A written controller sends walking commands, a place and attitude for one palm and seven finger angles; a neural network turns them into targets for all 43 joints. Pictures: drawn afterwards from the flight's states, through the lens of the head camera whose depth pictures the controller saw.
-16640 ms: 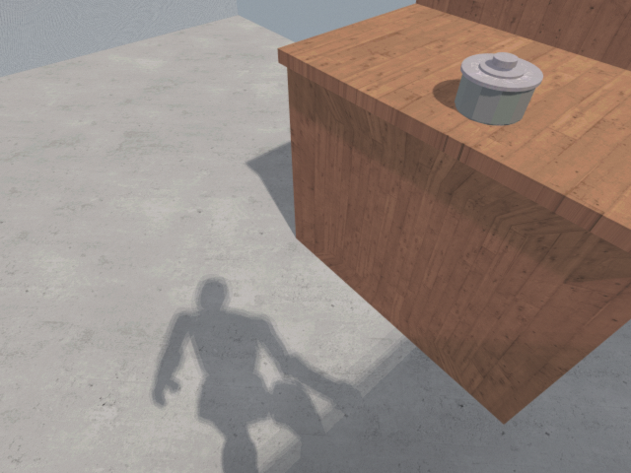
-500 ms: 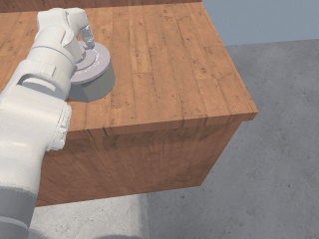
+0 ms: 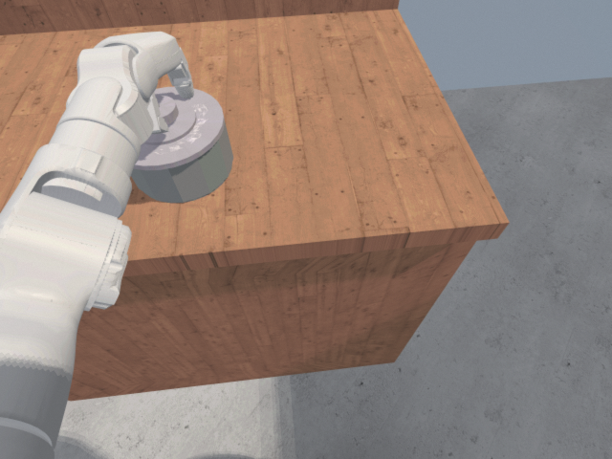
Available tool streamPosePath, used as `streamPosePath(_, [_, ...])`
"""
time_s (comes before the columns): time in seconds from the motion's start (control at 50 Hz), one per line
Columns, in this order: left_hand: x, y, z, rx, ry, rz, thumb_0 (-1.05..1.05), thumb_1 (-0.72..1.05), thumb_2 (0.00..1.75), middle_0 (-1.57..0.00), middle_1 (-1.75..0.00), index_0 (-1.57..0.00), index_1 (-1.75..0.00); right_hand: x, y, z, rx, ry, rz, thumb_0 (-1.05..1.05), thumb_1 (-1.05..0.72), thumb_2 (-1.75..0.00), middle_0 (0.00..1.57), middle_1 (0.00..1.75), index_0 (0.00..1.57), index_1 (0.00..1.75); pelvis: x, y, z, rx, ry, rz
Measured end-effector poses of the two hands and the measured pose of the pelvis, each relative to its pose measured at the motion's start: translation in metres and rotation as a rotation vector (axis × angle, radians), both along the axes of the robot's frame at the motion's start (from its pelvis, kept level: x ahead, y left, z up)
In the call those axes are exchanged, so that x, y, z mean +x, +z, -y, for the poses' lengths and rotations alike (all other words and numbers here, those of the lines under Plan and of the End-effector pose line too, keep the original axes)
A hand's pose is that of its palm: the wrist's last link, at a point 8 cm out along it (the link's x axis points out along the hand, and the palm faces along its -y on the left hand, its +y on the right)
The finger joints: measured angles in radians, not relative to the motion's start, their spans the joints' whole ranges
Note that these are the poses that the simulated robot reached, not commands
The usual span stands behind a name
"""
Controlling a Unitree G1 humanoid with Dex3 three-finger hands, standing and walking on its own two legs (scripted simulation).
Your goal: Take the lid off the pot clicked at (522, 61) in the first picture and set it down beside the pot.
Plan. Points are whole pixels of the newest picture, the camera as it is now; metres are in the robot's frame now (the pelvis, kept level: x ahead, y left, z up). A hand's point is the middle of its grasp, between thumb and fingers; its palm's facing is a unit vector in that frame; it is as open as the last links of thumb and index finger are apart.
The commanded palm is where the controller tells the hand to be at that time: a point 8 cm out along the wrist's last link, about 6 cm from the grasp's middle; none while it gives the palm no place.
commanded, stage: raise the hand to come down again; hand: left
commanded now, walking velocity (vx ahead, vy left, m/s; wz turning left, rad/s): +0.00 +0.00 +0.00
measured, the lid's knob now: (158, 111) +0.53 +0.16 +0.16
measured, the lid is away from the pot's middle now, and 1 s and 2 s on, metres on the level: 0.01 0.01 0.01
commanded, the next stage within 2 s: move the open hand above the knob in 0.96 s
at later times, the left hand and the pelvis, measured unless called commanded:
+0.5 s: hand (143, 91) +0.51 +0.15 +0.21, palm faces -0.29 -0.06 -0.96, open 10.4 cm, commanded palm +0.50 +0.15 +0.27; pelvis +0.00 +0.00 +0.00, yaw +0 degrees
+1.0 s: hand (153, 81) +0.51 +0.14 +0.22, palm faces -0.27 -0.04 -0.96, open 10.3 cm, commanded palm +0.50 +0.14 +0.27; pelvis -0.01 +0.00 +0.00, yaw +0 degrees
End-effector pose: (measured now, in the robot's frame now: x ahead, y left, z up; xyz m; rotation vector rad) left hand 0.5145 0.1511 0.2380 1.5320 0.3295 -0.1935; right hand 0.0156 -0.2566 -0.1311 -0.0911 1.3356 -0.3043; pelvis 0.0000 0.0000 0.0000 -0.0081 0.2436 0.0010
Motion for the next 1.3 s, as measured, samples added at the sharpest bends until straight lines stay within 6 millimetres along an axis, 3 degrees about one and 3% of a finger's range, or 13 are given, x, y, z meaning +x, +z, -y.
streamPosePath(0.12, [0.002,0.011,0.007,-0.021,-0.029,0.031,0.00,-0.22,1.26,-0.68,-0.39,-0.69,-0.39,0.011,0.001,0.000,0.001,0.016,0.026,0.00,-0.91,-0.90,0.20,0.30,0.20,0.30,0.004,0.001,0.000,0.001,0.001,0.001])
streamPosePath(0.22, [0.003,0.012,0.001,-0.025,0.020,0.026,0.00,-0.19,1.18,-0.65,-0.43,-0.65,-0.43,0.018,0.001,0.003,0.002,0.019,0.033,0.00,-0.91,-0.90,0.20,0.30,0.20,0.30,0.005,0.002,0.001,0.001,-0.009,0.006])
streamPosePath(0.52, [-0.013,0.026,-0.004,-0.003,0.040,0.036,0.00,-0.18,1.14,-0.67,-0.37,-0.67,-0.38,0.037,0.005,0.009,-0.004,0.057,0.079,0.00,-0.91,-0.90,0.20,0.30,0.20,0.30,-0.001,0.003,0.005,0.004,0.006,0.033])
streamPosePath(0.76, [-0.016,0.041,0.000,0.005,0.037,0.055,0.00,-0.19,1.16,-0.70,-0.30,-0.71,-0.30,0.021,0.006,0.011,-0.016,0.035,0.072,0.00,-0.91,-0.90,0.20,0.30,0.20,0.30,-0.007,0.003,0.006,0.006,0.004,0.037])
streamPosePath(1.02, [-0.015,0.040,0.014,-0.006,-0.008,0.063,0.00,-0.20,1.18,-0.74,-0.23,-0.74,-0.23,-0.006,0.004,0.010,-0.012,0.005,0.031,0.00,-0.91,-0.90,0.20,0.30,0.20,0.30,-0.009,0.004,0.005,0.008,-0.006,0.037])
streamPosePath(1.16, [-0.017,0.041,0.007,-0.003,0.034,0.051,0.00,-0.20,1.18,-0.75,-0.21,-0.75,-0.22,-0.004,0.003,0.009,-0.002,0.006,0.034,0.00,-0.91,-0.90,0.20,0.30,0.20,0.30,-0.009,0.004,0.005,0.008,-0.011,0.041])
streamPosePath(1.3, [-0.023,0.042,0.003,-0.003,0.019,0.055,0.00,-0.20,1.19,-0.75,-0.20,-0.75,-0.20,0.011,0.005,0.010,-0.004,0.028,0.068,0.00,-0.91,-0.90,0.20,0.30,0.20,0.30,-0.009,0.004,0.006,0.008,-0.004,0.050])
